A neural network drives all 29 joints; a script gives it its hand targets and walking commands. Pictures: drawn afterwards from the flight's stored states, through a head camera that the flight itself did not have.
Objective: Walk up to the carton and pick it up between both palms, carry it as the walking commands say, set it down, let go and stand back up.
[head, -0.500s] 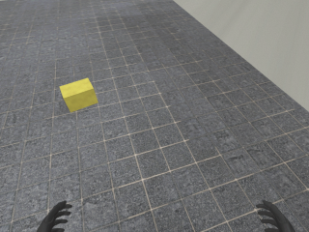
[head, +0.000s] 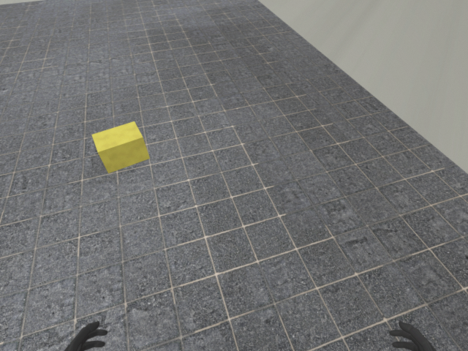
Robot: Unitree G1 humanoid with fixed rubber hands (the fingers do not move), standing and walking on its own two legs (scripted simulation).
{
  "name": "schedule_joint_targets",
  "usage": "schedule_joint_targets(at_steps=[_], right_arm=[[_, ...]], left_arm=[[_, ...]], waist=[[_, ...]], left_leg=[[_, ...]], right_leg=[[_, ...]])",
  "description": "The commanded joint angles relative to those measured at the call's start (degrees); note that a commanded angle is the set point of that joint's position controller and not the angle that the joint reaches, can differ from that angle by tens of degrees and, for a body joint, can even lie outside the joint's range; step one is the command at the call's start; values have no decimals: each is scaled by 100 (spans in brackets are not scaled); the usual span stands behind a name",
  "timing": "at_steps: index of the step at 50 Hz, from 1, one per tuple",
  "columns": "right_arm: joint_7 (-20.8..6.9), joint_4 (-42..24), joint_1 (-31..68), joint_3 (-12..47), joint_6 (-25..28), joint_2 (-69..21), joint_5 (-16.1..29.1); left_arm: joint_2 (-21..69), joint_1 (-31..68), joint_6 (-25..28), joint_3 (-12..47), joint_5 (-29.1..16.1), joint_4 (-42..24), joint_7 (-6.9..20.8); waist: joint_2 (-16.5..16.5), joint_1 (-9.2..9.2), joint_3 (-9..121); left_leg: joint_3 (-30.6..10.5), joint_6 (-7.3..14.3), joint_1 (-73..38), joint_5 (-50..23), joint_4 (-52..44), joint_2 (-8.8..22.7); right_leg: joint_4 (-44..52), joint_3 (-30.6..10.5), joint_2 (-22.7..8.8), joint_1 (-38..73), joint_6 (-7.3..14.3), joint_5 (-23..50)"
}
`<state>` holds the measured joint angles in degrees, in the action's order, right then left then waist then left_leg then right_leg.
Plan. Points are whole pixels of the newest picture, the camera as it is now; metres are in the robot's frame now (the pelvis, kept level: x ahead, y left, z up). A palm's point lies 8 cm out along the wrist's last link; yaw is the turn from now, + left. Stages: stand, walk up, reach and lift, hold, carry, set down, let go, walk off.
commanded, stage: stand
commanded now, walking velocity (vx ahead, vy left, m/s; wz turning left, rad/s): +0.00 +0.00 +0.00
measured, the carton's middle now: (121, 146) +1.35 +0.74 -0.68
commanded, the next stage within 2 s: walk up in 0.52 s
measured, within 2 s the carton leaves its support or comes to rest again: neither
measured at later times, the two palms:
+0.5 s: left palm out of the picture +0.10 +0.31 -0.09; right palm out of the picture +0.10 -0.31 -0.09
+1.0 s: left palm out of the picture +0.06 +0.45 -0.06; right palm (392, 291) +0.24 -0.26 -0.05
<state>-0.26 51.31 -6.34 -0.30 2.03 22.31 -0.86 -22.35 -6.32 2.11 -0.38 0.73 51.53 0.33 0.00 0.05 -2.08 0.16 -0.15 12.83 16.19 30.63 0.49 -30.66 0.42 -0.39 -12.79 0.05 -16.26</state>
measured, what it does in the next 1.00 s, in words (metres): steps on the spot: left foot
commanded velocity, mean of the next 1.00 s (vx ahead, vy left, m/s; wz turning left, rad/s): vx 0.00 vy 0.00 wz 0.00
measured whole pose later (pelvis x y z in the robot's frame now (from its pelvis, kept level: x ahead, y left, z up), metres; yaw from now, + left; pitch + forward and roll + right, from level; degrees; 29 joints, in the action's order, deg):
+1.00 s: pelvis +0.05 +0.06 -0.01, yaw +12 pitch -2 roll -1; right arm -9.0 47.6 -10.1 -7.3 0.4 30.2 -1.8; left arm -32.4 -13.0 4.8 -7.2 3.1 49.7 1.5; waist -0.8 1.4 -0.5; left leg 4.1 -0.7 22.4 18.1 35.4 6.1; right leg -29.5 10.1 -9.0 -4.0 -0.3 -22.8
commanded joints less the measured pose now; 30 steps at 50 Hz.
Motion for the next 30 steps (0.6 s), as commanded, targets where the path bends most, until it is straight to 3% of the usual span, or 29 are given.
schedule_joint_targets(at_steps=[1, 30], right_arm=[[22, -167, 277, -197, 57, 943, 5], [42, 633, 387, -152, -12, 1000, 15]], left_arm=[[-949, 277, 62, -195, -7, -160, -22], [-1021, 371, -10, -139, -11, 610, -48]], waist=[[6, -3, 387], [5, -1, 283]], left_leg=[[-522, 283, -185, -970, -699, 533], [-536, 183, -531, -981, -1358, 645]], right_leg=[[707, -539, -547, 175, 267, 973], [1369, -554, -660, 496, 175, 988]])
